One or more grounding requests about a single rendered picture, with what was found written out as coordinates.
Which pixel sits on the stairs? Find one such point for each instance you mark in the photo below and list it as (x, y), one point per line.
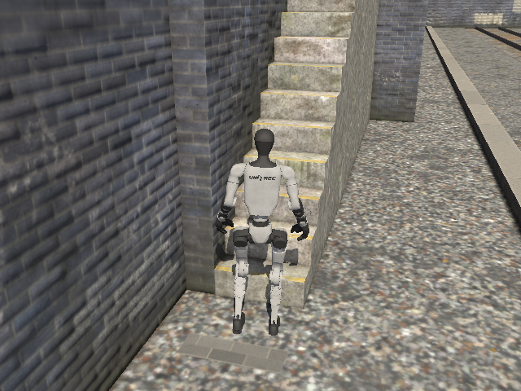
(318, 106)

